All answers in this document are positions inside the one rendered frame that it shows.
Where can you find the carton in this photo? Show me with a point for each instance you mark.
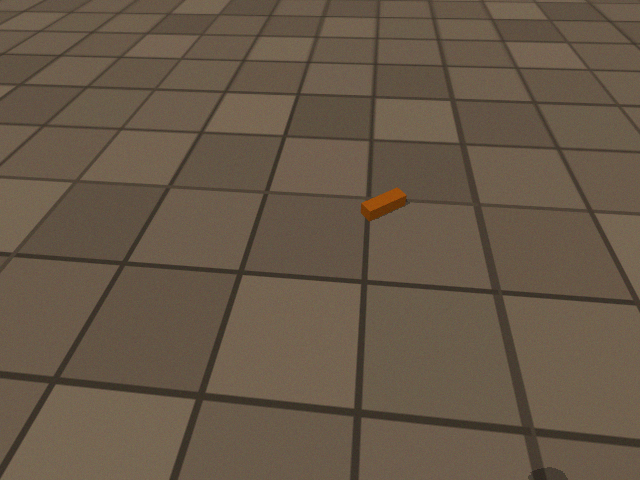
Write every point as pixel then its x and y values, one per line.
pixel 383 204

